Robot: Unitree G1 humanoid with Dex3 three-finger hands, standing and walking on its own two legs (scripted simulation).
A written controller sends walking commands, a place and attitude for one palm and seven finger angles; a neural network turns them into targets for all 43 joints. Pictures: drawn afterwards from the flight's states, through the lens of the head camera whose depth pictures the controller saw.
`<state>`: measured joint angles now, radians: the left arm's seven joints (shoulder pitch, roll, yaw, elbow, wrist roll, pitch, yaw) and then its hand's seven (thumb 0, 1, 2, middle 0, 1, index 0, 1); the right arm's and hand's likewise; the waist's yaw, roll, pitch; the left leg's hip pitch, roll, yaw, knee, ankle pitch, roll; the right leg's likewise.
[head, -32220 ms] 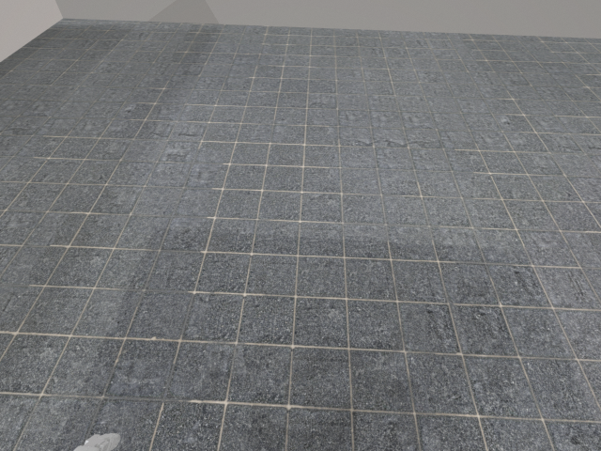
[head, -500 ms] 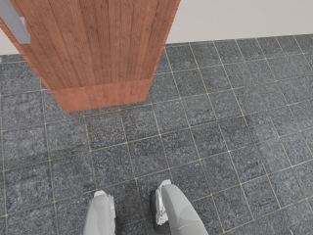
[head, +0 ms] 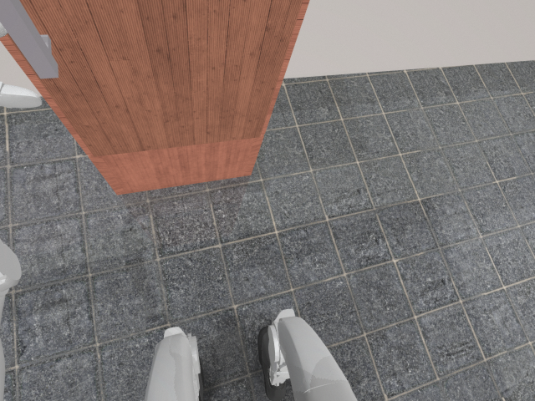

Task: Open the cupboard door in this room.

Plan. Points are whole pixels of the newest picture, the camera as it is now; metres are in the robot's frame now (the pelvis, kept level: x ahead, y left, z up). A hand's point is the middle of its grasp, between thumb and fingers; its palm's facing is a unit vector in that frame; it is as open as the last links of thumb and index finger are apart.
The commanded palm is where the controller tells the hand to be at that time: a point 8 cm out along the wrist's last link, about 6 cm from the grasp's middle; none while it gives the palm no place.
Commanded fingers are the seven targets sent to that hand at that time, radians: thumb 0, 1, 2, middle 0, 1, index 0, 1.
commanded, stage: slide the fingers in behind the handle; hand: left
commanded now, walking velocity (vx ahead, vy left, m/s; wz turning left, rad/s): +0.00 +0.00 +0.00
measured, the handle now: (19, 11) +0.60 +0.24 +0.08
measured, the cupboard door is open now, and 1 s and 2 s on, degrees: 0 0 0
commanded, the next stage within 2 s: close the thumb around the handle in 1.12 s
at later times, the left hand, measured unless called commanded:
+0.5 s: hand (22, 52) +0.55 +0.24 +0.07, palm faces +0.11 -0.99 -0.02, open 14.0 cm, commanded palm +0.53 +0.26 +0.06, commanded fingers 0.00 -0.50 0.30 -0.30 -1.20 -0.30 -1.20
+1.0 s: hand (40, 47) +0.56 +0.22 +0.07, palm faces +0.12 -0.99 -0.03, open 13.9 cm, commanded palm +0.54 +0.25 +0.06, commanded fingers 0.00 -0.50 0.30 -0.30 -1.20 -0.30 -1.20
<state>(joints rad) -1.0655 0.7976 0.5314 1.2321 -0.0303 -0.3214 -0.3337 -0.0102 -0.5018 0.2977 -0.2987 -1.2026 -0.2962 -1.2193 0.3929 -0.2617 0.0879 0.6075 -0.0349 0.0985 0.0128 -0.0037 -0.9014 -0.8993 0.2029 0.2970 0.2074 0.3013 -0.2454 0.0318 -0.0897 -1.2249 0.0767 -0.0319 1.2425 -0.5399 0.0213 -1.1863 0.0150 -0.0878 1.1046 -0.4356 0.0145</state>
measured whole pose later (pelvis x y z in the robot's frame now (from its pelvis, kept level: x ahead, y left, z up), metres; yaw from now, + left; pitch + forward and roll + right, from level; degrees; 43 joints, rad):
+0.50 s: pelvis +0.00 +0.00 +0.00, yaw +0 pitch +28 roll -5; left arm -1.03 0.69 0.51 1.24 -0.04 -0.38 -0.27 -0.01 -0.50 0.30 -0.30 -1.20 -0.30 -1.20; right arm 0.38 -0.27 0.07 0.60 -0.04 0.10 0.02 0.00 -0.90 -0.90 0.20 0.30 0.21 0.30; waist -0.23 0.04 -0.10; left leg -1.18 0.07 -0.02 1.22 -0.54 0.02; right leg -1.16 0.01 -0.07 1.11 -0.45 0.01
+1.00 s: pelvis +0.00 -0.01 +0.00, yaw +0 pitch +29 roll -5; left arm -1.05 0.67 0.50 1.24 -0.02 -0.39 -0.22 -0.01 -0.50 0.30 -0.30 -1.20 -0.32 -1.21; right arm 0.39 -0.26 0.07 0.60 -0.04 0.10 0.02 0.00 -0.90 -0.90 0.20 0.30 0.21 0.30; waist -0.24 0.04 -0.10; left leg -1.19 0.08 -0.01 1.23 -0.54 0.01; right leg -1.17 0.01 -0.07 1.12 -0.45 0.01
